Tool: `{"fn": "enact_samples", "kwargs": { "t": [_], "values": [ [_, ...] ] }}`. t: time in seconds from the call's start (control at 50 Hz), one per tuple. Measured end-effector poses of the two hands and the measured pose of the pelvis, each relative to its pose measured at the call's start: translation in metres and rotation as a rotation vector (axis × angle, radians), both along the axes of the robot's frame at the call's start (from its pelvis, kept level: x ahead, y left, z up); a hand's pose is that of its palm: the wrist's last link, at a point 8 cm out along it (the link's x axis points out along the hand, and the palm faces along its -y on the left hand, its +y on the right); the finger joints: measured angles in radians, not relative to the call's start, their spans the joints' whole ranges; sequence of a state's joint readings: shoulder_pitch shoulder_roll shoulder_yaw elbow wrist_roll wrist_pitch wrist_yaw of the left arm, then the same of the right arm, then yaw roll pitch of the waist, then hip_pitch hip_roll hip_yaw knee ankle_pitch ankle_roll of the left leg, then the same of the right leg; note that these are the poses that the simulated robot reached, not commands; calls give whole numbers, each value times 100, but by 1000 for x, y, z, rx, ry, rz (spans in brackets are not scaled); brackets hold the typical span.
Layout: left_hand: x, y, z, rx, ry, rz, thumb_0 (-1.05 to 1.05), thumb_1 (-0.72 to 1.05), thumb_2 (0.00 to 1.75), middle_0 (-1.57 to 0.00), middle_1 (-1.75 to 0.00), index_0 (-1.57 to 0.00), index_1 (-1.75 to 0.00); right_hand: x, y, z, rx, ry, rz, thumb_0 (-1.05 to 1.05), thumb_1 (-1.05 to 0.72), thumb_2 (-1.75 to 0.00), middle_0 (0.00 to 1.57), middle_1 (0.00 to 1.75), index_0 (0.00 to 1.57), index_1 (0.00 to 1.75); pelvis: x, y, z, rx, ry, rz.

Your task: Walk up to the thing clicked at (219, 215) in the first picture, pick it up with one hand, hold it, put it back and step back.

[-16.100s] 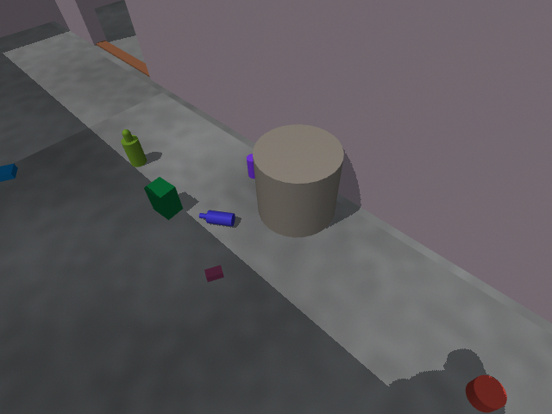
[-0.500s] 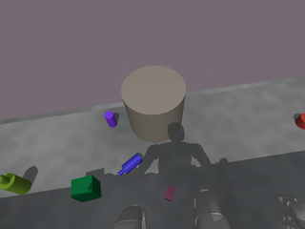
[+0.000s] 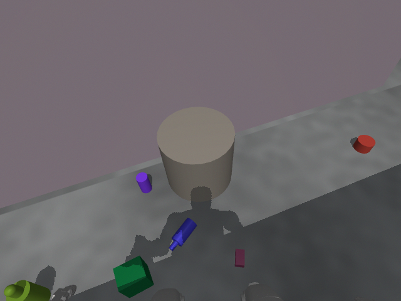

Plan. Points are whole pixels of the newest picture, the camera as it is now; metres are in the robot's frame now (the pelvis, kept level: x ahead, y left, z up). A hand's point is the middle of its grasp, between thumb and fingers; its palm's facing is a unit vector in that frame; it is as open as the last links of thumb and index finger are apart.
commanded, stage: walk up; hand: left
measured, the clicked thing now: (181, 235) +0.50 +0.14 -0.71
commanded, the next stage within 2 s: none
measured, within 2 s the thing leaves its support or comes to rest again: neither
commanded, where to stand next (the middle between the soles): +0.11 -0.06 m, yaw -6 degrees
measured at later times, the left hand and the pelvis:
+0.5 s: hand out of the picture +0.11 +0.25 -0.15, palm faces -0.21 -0.93 -0.31, open 7.4 cm; pelvis +0.00 -0.02 +0.01, yaw -11 degrees
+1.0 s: hand (134, 272) +0.21 +0.18 -0.13, palm faces -0.13 -0.89 -0.43, open 7.4 cm; pelvis +0.05 -0.07 +0.00, yaw -9 degrees
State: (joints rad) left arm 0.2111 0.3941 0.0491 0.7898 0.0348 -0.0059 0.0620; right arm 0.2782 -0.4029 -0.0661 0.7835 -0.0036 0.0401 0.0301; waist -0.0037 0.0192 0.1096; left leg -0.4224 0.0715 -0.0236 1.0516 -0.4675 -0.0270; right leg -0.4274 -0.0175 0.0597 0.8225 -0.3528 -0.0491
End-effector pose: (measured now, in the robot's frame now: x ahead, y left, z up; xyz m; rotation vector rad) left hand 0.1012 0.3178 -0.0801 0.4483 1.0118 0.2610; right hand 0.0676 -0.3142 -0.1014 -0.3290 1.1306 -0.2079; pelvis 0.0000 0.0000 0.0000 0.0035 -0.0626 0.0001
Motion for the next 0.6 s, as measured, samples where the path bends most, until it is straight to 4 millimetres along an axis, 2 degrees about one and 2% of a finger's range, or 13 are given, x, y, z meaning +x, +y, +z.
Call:
{"fn": "enact_samples", "kwargs": {
  "t": [0.06,0.14,0.26,0.34,0.4,0.46,0.54,0.6],
  "values": [
    [7,21,-11,-33,9,-53,1,90,90,-21,-30,-21,-30,-17,9,3,-70,-50,-19,1,-90,-90,20,30,21,30,-7,26,-9,23,0,-27],
    [14,41,-19,-54,37,-85,1,90,90,-21,-30,-21,-30,-68,17,14,-156,-1,-82,0,-90,-90,20,30,21,30,-12,42,-9,13,-18,-60],
    [13,55,-23,-109,98,-77,1,91,90,-21,-30,-20,-30,-137,12,54,-251,137,-174,1,-90,-90,21,30,21,30,-16,36,8,-6,-15,-99],
    [4,46,-30,-140,177,-72,1,91,90,-20,-30,-20,-30,-160,-7,76,-295,204,-204,1,-90,-90,21,30,21,30,-14,26,14,-11,-2,-126],
    [0,27,-34,-155,238,-82,1,91,90,-20,-30,-20,-30,-163,-26,82,-304,214,-212,1,-89,-90,21,30,21,30,-9,13,15,-6,9,-153],
    [6,0,-35,-161,273,-105,1,91,90,-20,-30,-20,-30,-156,-48,76,-289,206,-208,1,-89,-90,21,30,21,30,-2,-4,13,-1,20,-180],
    [26,-40,-34,-140,242,-132,1,91,90,-21,-30,-20,-30,-135,-82,46,-242,189,-192,1,-90,-90,20,30,21,30,9,-33,1,-17,24,-195],
    [37,-66,-26,-126,183,-138,1,91,90,-21,-30,-20,-30,-108,-90,23,-183,165,-200,1,-90,-90,20,30,20,30,16,-50,0,-12,11,-191]
  ]
}}
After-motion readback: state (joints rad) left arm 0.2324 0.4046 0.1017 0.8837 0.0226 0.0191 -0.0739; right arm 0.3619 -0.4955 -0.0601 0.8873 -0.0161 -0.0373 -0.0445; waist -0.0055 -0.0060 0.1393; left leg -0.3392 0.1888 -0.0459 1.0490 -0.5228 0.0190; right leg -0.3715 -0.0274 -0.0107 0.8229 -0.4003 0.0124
